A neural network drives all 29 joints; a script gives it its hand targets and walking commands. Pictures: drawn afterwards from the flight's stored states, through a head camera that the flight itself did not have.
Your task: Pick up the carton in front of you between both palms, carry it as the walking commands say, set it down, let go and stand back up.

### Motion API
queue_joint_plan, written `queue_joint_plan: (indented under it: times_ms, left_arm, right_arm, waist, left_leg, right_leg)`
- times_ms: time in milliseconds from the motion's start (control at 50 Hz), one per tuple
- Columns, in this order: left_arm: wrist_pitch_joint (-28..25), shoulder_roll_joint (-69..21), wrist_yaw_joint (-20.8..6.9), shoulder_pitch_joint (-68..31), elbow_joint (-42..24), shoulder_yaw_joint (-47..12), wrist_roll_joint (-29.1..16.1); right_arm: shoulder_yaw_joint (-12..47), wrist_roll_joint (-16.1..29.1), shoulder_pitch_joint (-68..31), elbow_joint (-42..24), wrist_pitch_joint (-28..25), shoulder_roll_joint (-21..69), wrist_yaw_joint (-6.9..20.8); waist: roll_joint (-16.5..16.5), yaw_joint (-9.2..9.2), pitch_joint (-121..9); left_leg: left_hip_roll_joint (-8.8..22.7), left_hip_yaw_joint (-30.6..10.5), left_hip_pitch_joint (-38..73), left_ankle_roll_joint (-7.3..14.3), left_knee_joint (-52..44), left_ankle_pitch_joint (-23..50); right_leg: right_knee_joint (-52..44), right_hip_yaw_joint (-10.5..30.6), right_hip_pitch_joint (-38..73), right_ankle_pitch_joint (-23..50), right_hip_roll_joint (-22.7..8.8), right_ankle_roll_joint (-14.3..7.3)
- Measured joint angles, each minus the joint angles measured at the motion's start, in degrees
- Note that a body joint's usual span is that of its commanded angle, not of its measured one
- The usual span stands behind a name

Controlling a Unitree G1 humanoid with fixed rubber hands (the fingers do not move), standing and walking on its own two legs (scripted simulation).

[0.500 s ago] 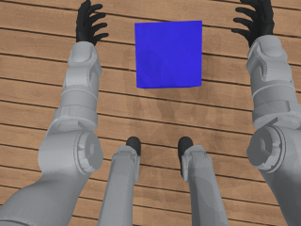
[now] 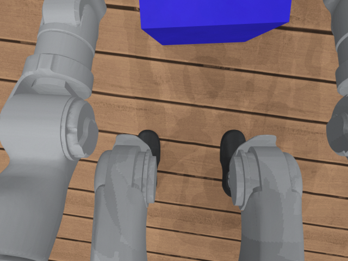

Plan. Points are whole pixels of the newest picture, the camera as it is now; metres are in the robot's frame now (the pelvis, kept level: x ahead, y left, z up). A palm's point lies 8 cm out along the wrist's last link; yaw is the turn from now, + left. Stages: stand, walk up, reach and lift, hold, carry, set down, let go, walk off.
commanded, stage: reach and lift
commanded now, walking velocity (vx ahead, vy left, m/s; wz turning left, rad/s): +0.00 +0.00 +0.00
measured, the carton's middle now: out of the picture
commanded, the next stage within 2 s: none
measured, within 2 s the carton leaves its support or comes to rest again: leaves its support in 1.00 s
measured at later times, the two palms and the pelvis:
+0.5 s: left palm out of the picture +0.58 +0.14 -0.19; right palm out of the picture +0.58 -0.21 -0.19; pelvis +0.01 +0.00 -0.02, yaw +0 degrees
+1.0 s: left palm out of the picture +0.57 +0.12 -0.19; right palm out of the picture +0.57 -0.19 -0.19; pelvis +0.02 +0.00 -0.03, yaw +0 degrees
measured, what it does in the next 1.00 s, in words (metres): stands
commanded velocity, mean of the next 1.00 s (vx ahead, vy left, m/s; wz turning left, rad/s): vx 0.00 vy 0.00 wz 0.00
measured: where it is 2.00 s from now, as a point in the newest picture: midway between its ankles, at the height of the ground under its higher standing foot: (189, 173)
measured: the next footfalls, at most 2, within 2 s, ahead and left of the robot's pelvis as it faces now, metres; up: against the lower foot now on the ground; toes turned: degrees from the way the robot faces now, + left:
none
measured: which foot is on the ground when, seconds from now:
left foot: down 0.00-1.00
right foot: down 0.00-1.00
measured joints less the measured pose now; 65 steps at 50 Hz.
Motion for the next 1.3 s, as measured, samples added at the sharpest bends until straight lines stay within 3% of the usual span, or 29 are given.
queue_joint_plan:
  times_ms: [300,560,600,660,760,880,960,1000,1020,1060,1140,1300]
  left_arm:
    - [-3.9,-0.5,0.9,1.6,-0.3,-4.1,-3.8]
    - [-3.4,-2.2,0.2,0.0,1.3,-3.0,-2.3]
    - [-2.9,-3.5,-0.3,-1.2,1.1,-2.3,-1.2]
    - [-2.3,-4.5,1.3,-2.1,0.3,1.1,1.9]
    - [0.5,-5.8,-1.1,-0.3,-4.0,6.3,6.2]
    - [3.5,-6.7,-2.7,3.6,-9.3,7.7,6.7]
    - [5.1,-6.8,-0.1,6.4,-11.8,5.8,4.7]
    - [6.1,-7.6,3.2,8.6,-14.1,4.4,3.4]
    - [6.6,-8.2,4.0,9.7,-15.7,4.1,3.1]
    - [7.6,-9.0,3.9,12.0,-19.0,4.6,3.3]
    - [9.3,-11.9,3.3,17.0,-23.7,7.2,5.7]
    - [11.8,-17.8,-1.3,21.1,-19.4,18.8,18.8]
  right_arm:
    - [4.5,3.4,0.2,0.8,-3.6,-0.2,-0.9]
    - [4.7,2.8,-1.4,2.2,-2.7,1.7,-0.1]
    - [4.0,1.8,-2.6,2.2,-2.4,2.5,-0.5]
    - [2.6,-0.5,-4.0,2.2,-1.4,2.8,-1.0]
    - [-2.4,-5.0,-2.4,-1.3,1.4,3.4,1.3]
    - [-4.9,-5.7,2.1,-7.5,4.5,4.8,2.9]
    - [-3.3,-4.5,5.4,-11.6,6.6,6.3,0.8]
    - [-2.2,-3.8,7.9,-14.7,8.0,7.8,-2.5]
    - [-1.9,-3.8,9.2,-16.5,8.8,8.7,-5.6]
    - [-2.7,-4.0,11.5,-20.3,10.2,9.6,-5.7]
    - [-5.6,-6.0,16.0,-23.9,11.6,12.0,-4.6]
    - [-16.6,-18.7,20.0,-18.2,13.3,17.9,-0.3]
  waist:
    - [0.1,0.48,4.6]
    - [0.2,0.38,4.6]
    - [0.2,0.33,5.7]
    - [0.1,0.28,7.5]
    - [-0.4,-0.03,7.6]
    - [-0.1,-0.13,5.7]
    - [0.2,-0.37,3.0]
    - [0.3,-0.42,0.9]
    - [0.4,-0.39,0.0]
    - [0.4,-0.44,-0.8]
    - [0.3,-0.21,-7.6]
    - [0.0,0.40,-23.5]
  left_leg:
    - [0.8,0.2,0.8,0.1,7.1,-4.1]
    - [1.0,0.3,0.9,0.3,5.3,-2.0]
    - [1.0,0.2,1.4,0.2,5.1,-1.8]
    - [0.9,0.2,2.4,0.2,5.2,-1.9]
    - [0.3,0.1,2.4,0.0,6.4,-2.4]
    - [0.0,-0.1,1.8,-0.2,8.0,-4.0]
    - [-0.5,-0.5,1.0,-0.3,8.0,-4.5]
    - [-1.1,-0.8,0.6,-0.6,7.5,-4.6]
    - [-1.4,-1.0,0.7,-0.7,7.1,-4.4]
    - [-2.2,-1.4,1.9,-0.9,6.0,-3.9]
    - [-2.9,-2.1,2.9,-2.0,2.1,-3.4]
    - [-2.4,-2.4,4.7,-1.3,-8.3,0.8]
  right_leg:
    - [7.3,-1.0,0.7,-4.4,-1.4,-1.2]
    - [5.4,-1.0,0.9,-2.2,-1.3,-1.2]
    - [5.1,-1.0,1.4,-1.9,-1.3,-1.2]
    - [5.1,-1.0,2.4,-1.9,-1.1,-1.1]
    - [6.5,-0.9,2.3,-2.5,-1.0,-1.1]
    - [8.1,-1.0,1.6,-4.0,-0.9,-1.3]
    - [8.0,-1.0,1.0,-4.7,-0.7,-1.1]
    - [7.4,-0.8,0.6,-4.6,-0.3,-0.8]
    - [7.0,-0.5,0.7,-4.5,0.2,-0.6]
    - [5.9,0.2,1.9,-3.8,1.3,0.1]
    - [2.0,1.5,2.7,-3.0,3.1,1.7]
    - [-8.8,1.9,4.5,1.6,3.5,1.5]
